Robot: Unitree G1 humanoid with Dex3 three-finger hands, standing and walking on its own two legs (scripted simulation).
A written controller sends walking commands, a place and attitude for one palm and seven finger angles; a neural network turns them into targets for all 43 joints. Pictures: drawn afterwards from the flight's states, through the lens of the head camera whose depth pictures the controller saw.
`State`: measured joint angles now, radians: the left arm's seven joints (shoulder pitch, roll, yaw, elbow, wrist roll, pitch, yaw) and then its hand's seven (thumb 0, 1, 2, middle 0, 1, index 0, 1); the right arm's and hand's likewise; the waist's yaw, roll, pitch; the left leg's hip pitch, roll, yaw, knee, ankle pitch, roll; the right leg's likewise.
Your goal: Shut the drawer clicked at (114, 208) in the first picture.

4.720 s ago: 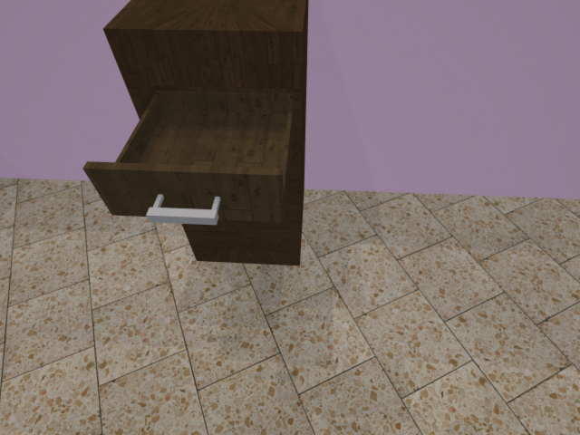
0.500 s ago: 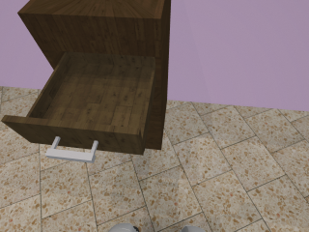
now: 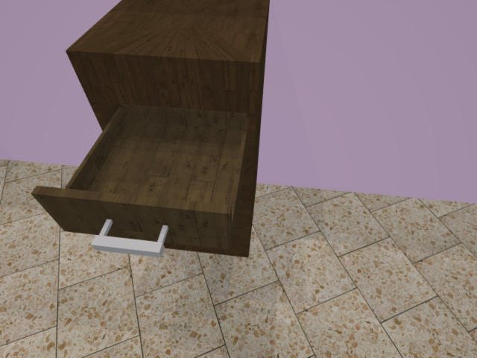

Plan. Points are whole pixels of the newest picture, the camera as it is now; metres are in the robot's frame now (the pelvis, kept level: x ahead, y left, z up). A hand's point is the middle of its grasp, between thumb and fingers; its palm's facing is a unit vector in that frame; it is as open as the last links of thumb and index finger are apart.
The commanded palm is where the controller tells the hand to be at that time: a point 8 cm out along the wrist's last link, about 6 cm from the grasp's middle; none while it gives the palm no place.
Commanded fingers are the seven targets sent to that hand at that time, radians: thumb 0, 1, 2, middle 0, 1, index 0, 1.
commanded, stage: come to a stop and stand still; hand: left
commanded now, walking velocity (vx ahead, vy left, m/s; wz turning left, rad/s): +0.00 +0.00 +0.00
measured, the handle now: (132, 236) +0.34 +0.24 -0.04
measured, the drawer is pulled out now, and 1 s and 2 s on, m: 0.30 0.30 0.30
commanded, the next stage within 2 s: look again from close up in 0.38 s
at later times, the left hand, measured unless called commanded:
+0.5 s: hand out of the picture -0.02 +0.18 -0.16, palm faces +0.00 -0.98 -0.21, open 7.4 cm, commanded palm none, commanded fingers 0.00 0.90 0.90 -0.20 -0.30 -0.20 -0.30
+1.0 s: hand out of the picture -0.02 +0.15 -0.17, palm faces +0.01 -0.98 -0.18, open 7.3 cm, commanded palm none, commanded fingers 0.00 0.90 0.90 -0.20 -0.30 -0.20 -0.30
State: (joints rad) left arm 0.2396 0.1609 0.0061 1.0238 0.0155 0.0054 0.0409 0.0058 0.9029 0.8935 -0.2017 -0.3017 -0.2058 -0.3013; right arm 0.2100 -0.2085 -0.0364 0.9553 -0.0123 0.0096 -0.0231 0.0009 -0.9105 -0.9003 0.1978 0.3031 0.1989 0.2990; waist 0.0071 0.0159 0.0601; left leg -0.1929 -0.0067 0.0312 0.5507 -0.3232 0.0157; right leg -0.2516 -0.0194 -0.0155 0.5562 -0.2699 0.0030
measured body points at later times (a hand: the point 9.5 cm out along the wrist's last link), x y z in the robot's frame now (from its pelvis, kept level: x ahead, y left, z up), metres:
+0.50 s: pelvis -0.02 +0.01 +0.01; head -0.02 +0.00 +0.46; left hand -0.02 +0.24 -0.15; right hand -0.03 -0.22 -0.16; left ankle -0.02 +0.11 -0.73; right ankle +0.02 -0.12 -0.73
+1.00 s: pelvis -0.01 -0.01 +0.01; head -0.01 -0.02 +0.46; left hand -0.02 +0.20 -0.15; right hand -0.02 -0.22 -0.16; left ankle -0.02 +0.11 -0.73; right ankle +0.02 -0.12 -0.73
